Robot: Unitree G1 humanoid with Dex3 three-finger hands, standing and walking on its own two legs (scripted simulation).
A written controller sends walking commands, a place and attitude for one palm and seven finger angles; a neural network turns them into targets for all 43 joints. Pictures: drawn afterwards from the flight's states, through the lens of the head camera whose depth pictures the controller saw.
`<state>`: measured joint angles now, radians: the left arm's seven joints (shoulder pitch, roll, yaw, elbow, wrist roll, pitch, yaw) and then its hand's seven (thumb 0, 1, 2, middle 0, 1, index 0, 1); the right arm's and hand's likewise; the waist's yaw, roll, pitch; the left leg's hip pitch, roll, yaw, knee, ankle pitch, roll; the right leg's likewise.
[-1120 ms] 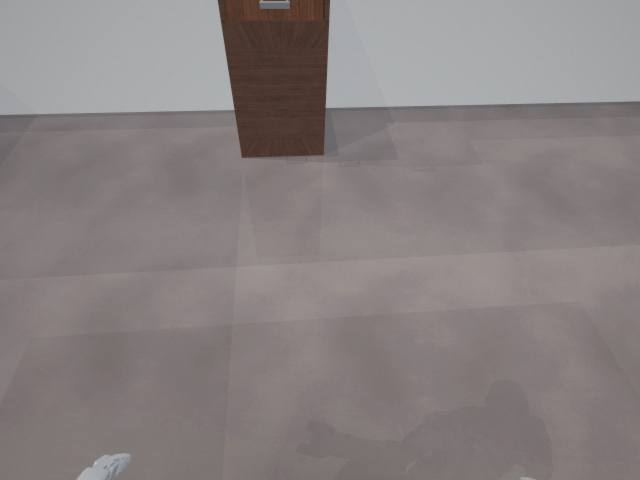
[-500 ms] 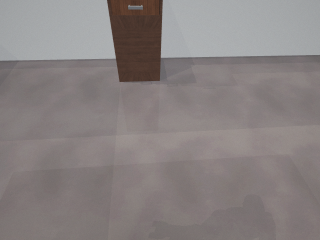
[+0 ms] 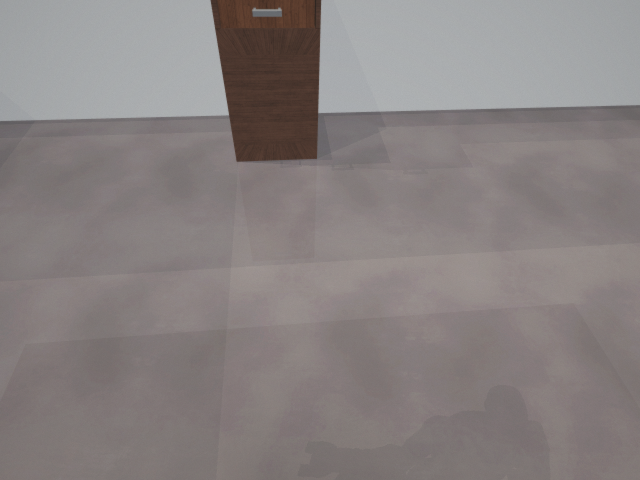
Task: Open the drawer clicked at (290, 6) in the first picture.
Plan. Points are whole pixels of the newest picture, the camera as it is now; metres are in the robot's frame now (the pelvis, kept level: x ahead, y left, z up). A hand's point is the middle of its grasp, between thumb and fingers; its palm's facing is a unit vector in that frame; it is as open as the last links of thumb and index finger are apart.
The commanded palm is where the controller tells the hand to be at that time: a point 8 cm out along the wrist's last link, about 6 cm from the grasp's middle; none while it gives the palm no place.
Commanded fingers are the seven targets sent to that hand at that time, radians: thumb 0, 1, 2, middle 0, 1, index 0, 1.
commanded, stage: look at it before walking up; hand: left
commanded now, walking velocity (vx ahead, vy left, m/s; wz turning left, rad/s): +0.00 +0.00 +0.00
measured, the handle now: (267, 11) +1.71 +0.30 -0.05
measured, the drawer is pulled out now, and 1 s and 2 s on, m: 0.00 0.00 0.00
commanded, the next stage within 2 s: walk to a spot facing it in 0.62 s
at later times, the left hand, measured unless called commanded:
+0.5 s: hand out of the picture +0.08 +0.25 -0.16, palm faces -0.03 -0.94 -0.33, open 7.4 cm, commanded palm none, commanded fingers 0.00 0.90 0.90 -0.20 -0.30 -0.20 -0.30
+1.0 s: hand out of the picture +0.05 +0.20 -0.18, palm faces -0.02 -0.97 -0.22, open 7.4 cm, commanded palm none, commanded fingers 0.00 0.90 0.90 -0.20 -0.30 -0.20 -0.30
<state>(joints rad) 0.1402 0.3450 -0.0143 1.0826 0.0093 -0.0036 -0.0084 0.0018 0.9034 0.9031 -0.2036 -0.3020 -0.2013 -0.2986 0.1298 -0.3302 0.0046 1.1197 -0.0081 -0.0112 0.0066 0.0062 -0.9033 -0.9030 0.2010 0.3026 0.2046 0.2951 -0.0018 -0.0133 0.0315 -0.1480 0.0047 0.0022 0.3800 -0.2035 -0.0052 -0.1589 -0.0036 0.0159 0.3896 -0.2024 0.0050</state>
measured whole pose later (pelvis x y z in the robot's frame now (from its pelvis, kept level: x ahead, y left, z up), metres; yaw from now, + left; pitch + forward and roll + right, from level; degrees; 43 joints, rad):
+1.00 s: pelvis +0.05 +0.00 -0.01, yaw -1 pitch +0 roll +0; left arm 0.31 0.24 0.00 1.10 0.02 0.00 -0.02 0.00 0.91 0.90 -0.20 -0.30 -0.20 -0.30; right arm 0.27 -0.24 0.00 1.12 -0.02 0.00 0.01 0.00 -0.91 -0.90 0.20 0.30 0.20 0.29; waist 0.01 0.00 -0.03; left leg -0.16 0.03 0.02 0.53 -0.37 -0.01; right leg -0.17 0.02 0.03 0.53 -0.36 -0.01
